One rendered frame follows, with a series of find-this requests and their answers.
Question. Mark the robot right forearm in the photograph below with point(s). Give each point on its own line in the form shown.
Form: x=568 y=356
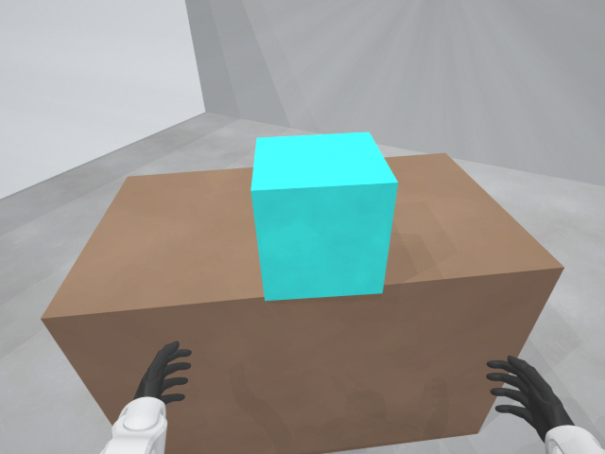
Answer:
x=571 y=440

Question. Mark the carton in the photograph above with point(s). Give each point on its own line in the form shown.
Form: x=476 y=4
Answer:
x=323 y=208

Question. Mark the pedestal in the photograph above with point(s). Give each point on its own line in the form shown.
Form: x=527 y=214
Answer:
x=175 y=258

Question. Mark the robot right hand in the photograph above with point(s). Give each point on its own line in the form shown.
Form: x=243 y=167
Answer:
x=542 y=408

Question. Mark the robot left hand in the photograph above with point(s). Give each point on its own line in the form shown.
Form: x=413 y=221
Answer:
x=154 y=383

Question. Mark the robot left forearm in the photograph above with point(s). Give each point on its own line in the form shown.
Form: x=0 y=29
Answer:
x=140 y=428

